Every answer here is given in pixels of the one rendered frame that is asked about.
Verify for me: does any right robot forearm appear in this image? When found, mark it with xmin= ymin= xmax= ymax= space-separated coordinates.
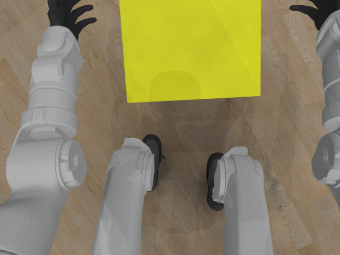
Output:
xmin=316 ymin=10 xmax=340 ymax=133

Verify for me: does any left robot forearm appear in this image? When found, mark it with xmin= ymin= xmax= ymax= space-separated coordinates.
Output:
xmin=6 ymin=25 xmax=83 ymax=187

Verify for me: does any carton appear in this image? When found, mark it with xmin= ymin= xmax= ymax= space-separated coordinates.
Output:
xmin=119 ymin=0 xmax=261 ymax=103

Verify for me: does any left robot upper arm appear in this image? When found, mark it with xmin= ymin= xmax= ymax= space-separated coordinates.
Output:
xmin=0 ymin=137 xmax=87 ymax=255

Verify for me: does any right robot upper arm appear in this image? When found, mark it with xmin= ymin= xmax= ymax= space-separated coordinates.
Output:
xmin=311 ymin=130 xmax=340 ymax=210

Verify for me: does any left robot shin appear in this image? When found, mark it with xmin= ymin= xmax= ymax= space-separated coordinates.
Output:
xmin=107 ymin=138 xmax=152 ymax=173

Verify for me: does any left robot hand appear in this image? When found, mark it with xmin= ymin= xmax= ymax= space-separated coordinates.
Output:
xmin=47 ymin=0 xmax=97 ymax=41

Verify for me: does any robot left thigh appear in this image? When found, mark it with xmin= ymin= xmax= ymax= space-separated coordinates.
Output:
xmin=91 ymin=146 xmax=155 ymax=255

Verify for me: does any right robot hand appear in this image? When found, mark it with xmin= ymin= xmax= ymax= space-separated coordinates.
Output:
xmin=290 ymin=0 xmax=340 ymax=31

